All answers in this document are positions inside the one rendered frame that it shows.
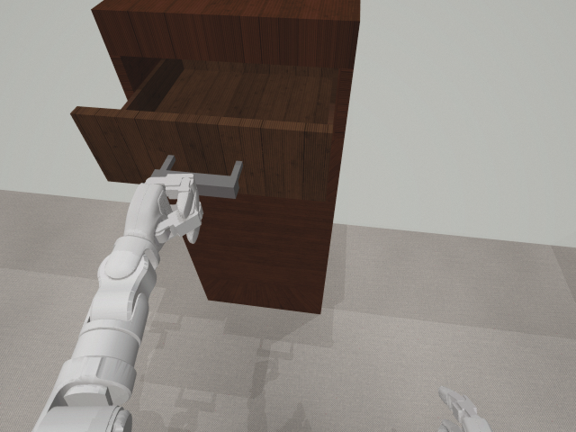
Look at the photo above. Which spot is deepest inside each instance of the left robot upper arm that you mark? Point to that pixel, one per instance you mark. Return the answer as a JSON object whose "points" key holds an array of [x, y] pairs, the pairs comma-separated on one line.
{"points": [[86, 419]]}

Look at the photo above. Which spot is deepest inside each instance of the cabinet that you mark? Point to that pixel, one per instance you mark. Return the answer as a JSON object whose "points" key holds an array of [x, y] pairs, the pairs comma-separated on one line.
{"points": [[253, 250]]}

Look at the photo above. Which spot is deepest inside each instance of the left robot hand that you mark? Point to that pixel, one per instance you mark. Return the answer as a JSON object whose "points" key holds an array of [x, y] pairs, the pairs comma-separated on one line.
{"points": [[152, 217]]}

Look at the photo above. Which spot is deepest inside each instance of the drawer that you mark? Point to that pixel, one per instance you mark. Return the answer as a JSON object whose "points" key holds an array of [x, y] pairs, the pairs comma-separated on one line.
{"points": [[276, 119]]}

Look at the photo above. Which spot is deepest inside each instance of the robot left forearm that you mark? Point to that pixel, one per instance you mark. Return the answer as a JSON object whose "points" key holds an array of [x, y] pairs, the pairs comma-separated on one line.
{"points": [[101, 370]]}

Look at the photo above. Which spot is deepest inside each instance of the handle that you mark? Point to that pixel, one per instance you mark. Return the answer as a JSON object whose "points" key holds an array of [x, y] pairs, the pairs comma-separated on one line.
{"points": [[223, 186]]}

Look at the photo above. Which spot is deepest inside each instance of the right robot hand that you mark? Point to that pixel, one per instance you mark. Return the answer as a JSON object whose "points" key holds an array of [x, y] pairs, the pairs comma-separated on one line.
{"points": [[464, 411]]}

